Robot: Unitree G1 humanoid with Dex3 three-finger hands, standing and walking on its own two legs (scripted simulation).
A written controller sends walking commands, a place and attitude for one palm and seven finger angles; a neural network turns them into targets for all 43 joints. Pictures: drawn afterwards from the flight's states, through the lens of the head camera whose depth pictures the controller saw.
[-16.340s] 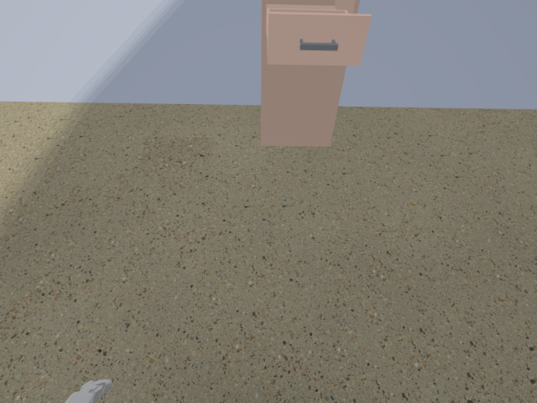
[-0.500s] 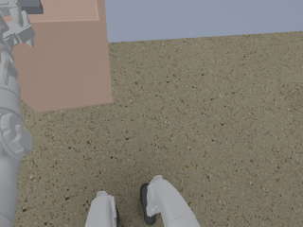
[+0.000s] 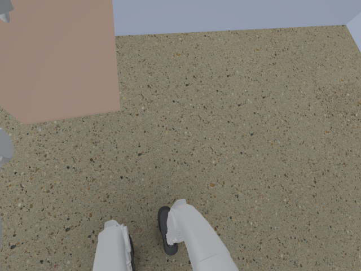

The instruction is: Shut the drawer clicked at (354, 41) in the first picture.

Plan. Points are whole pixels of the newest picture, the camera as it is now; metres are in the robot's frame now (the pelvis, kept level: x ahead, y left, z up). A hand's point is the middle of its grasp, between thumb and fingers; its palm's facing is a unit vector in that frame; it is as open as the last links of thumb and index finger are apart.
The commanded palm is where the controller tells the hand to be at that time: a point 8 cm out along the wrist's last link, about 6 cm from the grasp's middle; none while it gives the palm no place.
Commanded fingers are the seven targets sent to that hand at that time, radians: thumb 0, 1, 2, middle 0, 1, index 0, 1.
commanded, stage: pull the fist back off the drawer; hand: left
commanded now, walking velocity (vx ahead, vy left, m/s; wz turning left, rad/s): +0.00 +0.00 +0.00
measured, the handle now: out of the picture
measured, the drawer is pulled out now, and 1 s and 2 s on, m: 0.00 0.00 0.00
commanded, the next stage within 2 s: draw the hand back to the body in 0.56 s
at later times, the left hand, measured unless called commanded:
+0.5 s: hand out of the picture +0.61 +0.18 +0.08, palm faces +0.07 -1.00 -0.02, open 3.3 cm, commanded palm +0.59 +0.20 +0.09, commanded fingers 0.00 0.90 0.90 -1.40 -1.60 -1.40 -1.60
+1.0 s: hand out of the picture +0.52 +0.20 +0.14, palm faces +0.09 -1.00 -0.03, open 3.3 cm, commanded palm +0.47 +0.24 +0.15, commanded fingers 0.00 0.90 0.90 -1.40 -1.60 -1.40 -1.60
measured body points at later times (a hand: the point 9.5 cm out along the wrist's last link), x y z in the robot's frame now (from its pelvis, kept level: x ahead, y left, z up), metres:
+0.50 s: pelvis +0.02 +0.00 +0.01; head +0.21 +0.04 +0.42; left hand +0.60 +0.24 +0.09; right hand -0.03 -0.25 -0.08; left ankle +0.02 +0.08 -0.62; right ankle +0.08 -0.11 -0.62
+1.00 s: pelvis +0.09 +0.00 +0.07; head +0.18 +0.01 +0.52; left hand +0.51 +0.26 +0.15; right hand +0.13 -0.26 -0.04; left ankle +0.02 +0.08 -0.62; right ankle +0.08 -0.11 -0.62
